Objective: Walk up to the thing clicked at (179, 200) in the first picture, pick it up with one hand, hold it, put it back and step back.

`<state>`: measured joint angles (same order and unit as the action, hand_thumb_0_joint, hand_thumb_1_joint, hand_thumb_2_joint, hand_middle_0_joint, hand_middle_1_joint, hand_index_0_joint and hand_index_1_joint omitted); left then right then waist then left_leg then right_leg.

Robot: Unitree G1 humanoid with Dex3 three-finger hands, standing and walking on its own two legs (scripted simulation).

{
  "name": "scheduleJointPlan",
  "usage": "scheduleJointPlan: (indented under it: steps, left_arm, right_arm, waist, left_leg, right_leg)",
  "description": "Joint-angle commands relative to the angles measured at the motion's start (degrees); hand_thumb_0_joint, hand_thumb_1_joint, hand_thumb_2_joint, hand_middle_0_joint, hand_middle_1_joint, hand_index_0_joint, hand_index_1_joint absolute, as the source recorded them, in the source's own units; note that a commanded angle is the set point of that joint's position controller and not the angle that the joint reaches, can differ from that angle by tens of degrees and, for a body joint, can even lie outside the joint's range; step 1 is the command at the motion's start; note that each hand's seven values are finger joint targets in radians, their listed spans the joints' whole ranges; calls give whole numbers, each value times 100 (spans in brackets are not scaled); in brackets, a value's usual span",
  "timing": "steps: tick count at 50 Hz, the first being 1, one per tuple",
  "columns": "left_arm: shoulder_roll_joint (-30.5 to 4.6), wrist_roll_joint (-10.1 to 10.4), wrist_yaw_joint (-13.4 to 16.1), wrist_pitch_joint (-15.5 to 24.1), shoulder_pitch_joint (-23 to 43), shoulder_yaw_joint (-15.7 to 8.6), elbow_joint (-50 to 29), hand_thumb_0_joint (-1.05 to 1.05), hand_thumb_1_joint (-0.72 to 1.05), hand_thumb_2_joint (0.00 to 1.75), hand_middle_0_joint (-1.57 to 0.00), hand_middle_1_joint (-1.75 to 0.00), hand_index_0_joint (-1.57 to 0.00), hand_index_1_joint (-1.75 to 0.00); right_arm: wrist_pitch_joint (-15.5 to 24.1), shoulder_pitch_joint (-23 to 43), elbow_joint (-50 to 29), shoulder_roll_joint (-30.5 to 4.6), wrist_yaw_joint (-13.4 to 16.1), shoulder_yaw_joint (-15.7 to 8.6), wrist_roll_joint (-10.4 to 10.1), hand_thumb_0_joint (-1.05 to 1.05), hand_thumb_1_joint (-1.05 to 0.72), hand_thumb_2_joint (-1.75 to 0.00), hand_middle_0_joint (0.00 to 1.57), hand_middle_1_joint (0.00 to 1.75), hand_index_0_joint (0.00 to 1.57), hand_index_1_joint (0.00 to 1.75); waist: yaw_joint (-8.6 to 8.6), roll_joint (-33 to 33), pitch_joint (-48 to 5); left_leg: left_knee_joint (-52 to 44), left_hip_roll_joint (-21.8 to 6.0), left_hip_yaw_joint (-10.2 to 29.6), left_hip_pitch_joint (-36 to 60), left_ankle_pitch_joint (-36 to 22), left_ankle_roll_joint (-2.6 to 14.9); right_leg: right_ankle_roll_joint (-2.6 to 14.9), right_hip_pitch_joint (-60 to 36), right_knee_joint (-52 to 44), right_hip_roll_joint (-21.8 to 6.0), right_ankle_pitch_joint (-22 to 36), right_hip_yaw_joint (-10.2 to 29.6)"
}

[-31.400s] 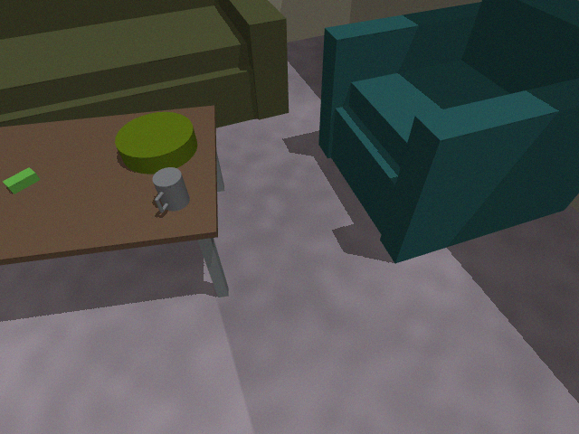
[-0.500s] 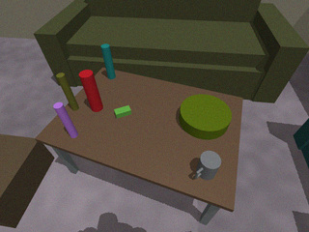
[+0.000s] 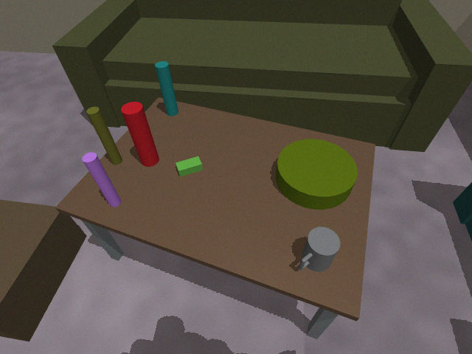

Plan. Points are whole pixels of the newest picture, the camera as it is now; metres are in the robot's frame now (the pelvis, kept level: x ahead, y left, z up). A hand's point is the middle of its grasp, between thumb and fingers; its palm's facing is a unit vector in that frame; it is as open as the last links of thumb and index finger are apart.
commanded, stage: stand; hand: right
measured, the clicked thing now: (315, 253) +0.42 -0.20 -0.29
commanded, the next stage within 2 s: step back in 0.24 s
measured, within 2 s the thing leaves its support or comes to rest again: neither
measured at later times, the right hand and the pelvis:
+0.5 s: hand out of the picture +0.06 -0.29 -0.18, palm faces -0.01 +0.93 -0.38, open 7.4 cm; pelvis -0.04 -0.01 -0.02, yaw +1 degrees
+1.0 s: hand out of the picture -0.05 -0.24 -0.17, palm faces +0.00 +0.92 -0.40, open 7.4 cm; pelvis -0.13 +0.03 -0.03, yaw -3 degrees
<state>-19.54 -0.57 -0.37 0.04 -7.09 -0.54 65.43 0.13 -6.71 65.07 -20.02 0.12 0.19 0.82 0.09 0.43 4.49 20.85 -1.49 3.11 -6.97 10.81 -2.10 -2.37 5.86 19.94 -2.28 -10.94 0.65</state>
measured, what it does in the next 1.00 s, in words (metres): walks backwards: left foot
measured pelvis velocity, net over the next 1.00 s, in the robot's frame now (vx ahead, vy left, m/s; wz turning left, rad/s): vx -0.13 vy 0.03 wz -0.04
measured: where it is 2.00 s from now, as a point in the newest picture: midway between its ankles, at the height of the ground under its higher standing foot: outside the picture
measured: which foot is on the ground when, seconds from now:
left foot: down 0.00-0.46, up 0.48-0.66, down 0.68-1.00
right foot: down 0.00-0.68, up 0.70-1.00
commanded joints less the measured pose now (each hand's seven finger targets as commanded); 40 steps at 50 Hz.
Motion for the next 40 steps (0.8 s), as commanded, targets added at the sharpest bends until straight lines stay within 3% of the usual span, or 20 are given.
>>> scheduleJointPlan:
  steps: [1, 11, 12, 14, 18, 20, 21, 22, 23, 24, 25, 27, 30, 32, 33, 34, 35, 36, 38, 40]
  left_arm:
    - [-1248, -11, 92, 122, 156, -222, -349, 0, 90, 90, -20, -30, -20, -30]
    - [-1272, -8, 78, 118, 191, -238, -392, 0, 90, 90, -20, -30, -20, -30]
    - [-1607, 115, 96, 48, 293, -482, -553, 0, 90, 90, -20, -30, -20, -30]
    - [-1511, 132, 120, 4, 223, -504, -733, 0, 90, 90, -20, -30, -20, -30]
    - [-1298, 76, 113, -104, 169, -486, -1056, 0, 90, 90, -20, -30, -20, -30]
    - [-1381, 34, 105, -123, 94, -521, -1155, 0, 90, 90, -20, -30, -20, -30]
    - [-1519, 16, 101, -129, 86, -565, -1197, 0, 90, 90, -20, -30, -20, -30]
    - [-1701, -9, 100, -123, 85, -613, -1262, 0, 90, 90, -20, -30, -20, -30]
    - [-1959, -37, 114, -108, 317, -663, -1385, 0, 90, 90, -20, -30, -20, -30]
    - [-2095, -125, 134, -76, 460, -701, -1555, 0, 90, 90, -20, -30, -20, -30]
    - [-2032, -155, 164, -71, 647, -715, -1677, 0, 90, 90, -20, -30, -20, -30]
    - [-1845, -203, 192, -90, 1055, -674, -1842, 0, 90, 90, -20, -30, -20, -30]
    - [-1741, -214, 227, -132, 793, -684, -1942, 0, 90, 90, -20, -30, -20, -30]
    - [-1699, -85, 201, -212, 647, -628, -2005, 0, 90, 90, -20, -30, -20, -30]
    - [-1458, -16, 185, -271, 390, -591, -2002, 0, 90, 90, -20, -30, -20, -30]
    - [-1071, 34, 195, -286, 140, -521, -2098, 0, 90, 90, -20, -30, -20, -30]
    - [-1274, -24, 295, -277, 488, -586, -2104, 0, 90, 90, -20, -30, -20, -30]
    - [-1383, -67, 330, -281, 715, -620, -2043, 0, 90, 90, -20, -30, -20, -30]
    - [-1327, 59, 325, -271, 293, -606, -1931, 0, 90, 90, -20, -30, -20, -30]
    - [-1333, 46, 269, -218, 45, -610, -1936, 0, 90, 90, -20, -30, -20, -30]
  right_arm:
    - [116, 172, -333, -1241, 69, -245, -29, 0, -90, -90, 20, 30, 20, 30]
    - [111, 158, -356, -1204, 52, -243, -16, 0, -90, -90, 20, 30, 20, 30]
    - [13, 385, -492, -1583, 4, -409, -92, 0, -90, -90, 20, 30, 20, 30]
    - [-42, 193, -629, -1517, -7, -453, -163, 0, -90, -90, 20, 30, 20, 30]
    - [-147, 274, -1004, -1675, -16, -618, -136, 0, -90, -90, 20, 30, 20, 30]
    - [-221, 338, -1195, -1618, -14, -630, -138, 0, -90, -90, 20, 30, 20, 30]
    - [-255, 383, -1278, -1523, -13, -628, -144, 0, -90, -90, 20, 30, 20, 30]
    - [-286, 372, -1355, -1388, -13, -602, -141, 0, -90, -90, 20, 30, 20, 30]
    - [-313, 220, -1397, -1207, -11, -571, -123, 0, -90, -90, 20, 30, 20, 30]
    - [-355, 58, -1455, -1244, -11, -582, -70, 0, -90, -90, 20, 30, 20, 30]
    - [-369, -96, -1464, -1349, -36, -617, -97, 0, -90, -90, 20, 30, 20, 30]
    - [-349, -535, -1423, -1344, -63, -650, -181, 0, -90, -90, 20, 30, 20, 30]
    - [-290, -764, -1412, -1324, -45, -643, -67, 0, -90, -90, 20, 30, 20, 30]
    - [-187, -857, -1370, -1251, -23, -663, 40, 0, -90, -90, 20, 30, 20, 30]
    - [-128, -730, -1417, -1372, 12, -713, 176, 0, -90, -90, 20, 30, 20, 30]
    - [-100, -585, -1575, -1963, 30, -832, 287, 0, -90, -90, 20, 30, 20, 30]
    - [-82, -504, -1654, -2487, 4, -887, 159, 0, -90, -90, 20, 30, 20, 30]
    - [-57, -461, -1662, -2287, 27, -873, 144, 0, -90, -90, 20, 30, 20, 30]
    - [-55, 120, -1760, -1726, 119, -708, 194, 0, -90, -90, 20, 30, 20, 30]
    - [-39, -65, -1808, -1574, 187, -682, 126, 0, -90, -90, 20, 30, 20, 30]
  waist:
    - [-7, -138, -531]
    - [-11, -53, -361]
    - [-23, 36, 202]
    - [50, 177, -348]
    - [39, 486, -887]
    - [-17, 287, -925]
    - [-58, -55, -891]
    - [-106, -452, -819]
    - [-94, -1312, -796]
    - [-89, -1429, -702]
    - [33, -1185, -639]
    - [262, -1176, -675]
    - [82, -1357, -829]
    - [141, -1032, -900]
    - [48, -402, -856]
    - [-87, 1024, -843]
    - [233, 1244, -791]
    - [319, 967, -727]
    - [-101, 575, -638]
    - [-60, 879, -749]
  left_leg:
    - [-292, -531, 283, 79, -763, 295]
    - [-424, -491, 286, -121, -522, 241]
    - [205, -435, 364, -529, -1632, 486]
    - [477, -559, 355, -494, -2255, 687]
    - [618, -801, 660, -582, -2064, 1069]
    - [1166, -553, 524, -868, -1516, 1025]
    - [1710, -221, 310, -993, -950, 887]
    - [2403, 231, 46, -1171, -215, 645]
    - [3467, 709, -187, -1252, 1305, 484]
    - [4285, 651, 157, -1375, 2217, 457]
    - [4627, 492, 455, -1327, 2116, 486]
    - [4254, 370, 321, -1250, 1812, 462]
    - [2442, 158, 46, -1415, 1820, 411]
    - [602, 337, -341, -850, 564, 395]
    - [267, -40, 260, -405, -485, 430]
    - [149, -1368, 2016, 165, -2009, 796]
    - [172, -1874, 2514, -417, -2835, 1504]
    - [108, -1954, 2551, -620, -2705, 1671]
    - [567, -1253, 1255, -56, -2936, 1391]
    - [839, -1198, 1115, 431, -3085, 1452]
  right_leg:
    - [277, -25, -293, -483, 661, 271]
    - [298, 2, -341, -461, 408, 275]
    - [355, 506, 218, -363, 1335, 323]
    - [493, 226, 771, -276, 1613, 180]
    - [541, 428, 1498, -4, 765, 69]
    - [721, 513, 1404, -236, 728, 346]
    - [963, 653, 1149, -537, 865, 672]
    - [1282, 768, 664, -1056, 1180, 1187]
    - [1722, 1091, 87, -1837, 1498, 1957]
    - [2020, 1453, -75, -2183, 1357, 2276]
    - [1973, 1635, 66, -2070, 1228, 1980]
    - [1563, 1517, 473, -1513, 1210, 1221]
    - [1318, 636, 980, -1430, 1474, 1192]
    - [1110, 529, 1706, -1114, 1679, 932]
    - [849, 1141, 2281, -621, 937, 722]
    - [521, 2334, 3227, 399, -1343, 349]
    - [364, 2349, 3871, 843, -2807, 950]
    - [388, 2261, 4512, 866, -2775, 1231]
    - [426, 2717, 5002, 836, -2064, 1290]
    - [313, 2765, 4806, 684, -1783, 970]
